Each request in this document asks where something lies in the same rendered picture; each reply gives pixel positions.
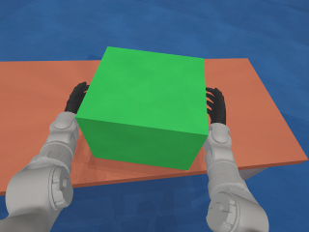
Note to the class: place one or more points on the robot left upper arm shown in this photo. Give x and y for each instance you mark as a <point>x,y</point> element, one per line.
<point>35,198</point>

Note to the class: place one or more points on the table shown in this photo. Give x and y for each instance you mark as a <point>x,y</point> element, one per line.
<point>33,93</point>

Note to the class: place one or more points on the robot right forearm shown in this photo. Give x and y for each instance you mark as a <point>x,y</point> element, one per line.
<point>221,166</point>

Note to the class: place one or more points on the robot right hand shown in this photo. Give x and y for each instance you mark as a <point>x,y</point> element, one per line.
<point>218,107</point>

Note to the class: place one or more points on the robot left hand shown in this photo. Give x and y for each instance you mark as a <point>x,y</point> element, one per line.
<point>76,97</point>

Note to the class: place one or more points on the robot left forearm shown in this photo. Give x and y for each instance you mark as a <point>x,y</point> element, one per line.
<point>59,147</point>

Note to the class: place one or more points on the robot right upper arm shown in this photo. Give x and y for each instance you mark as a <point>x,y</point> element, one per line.
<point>229,212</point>

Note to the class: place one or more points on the carton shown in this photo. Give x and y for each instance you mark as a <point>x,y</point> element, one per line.
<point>146,107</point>

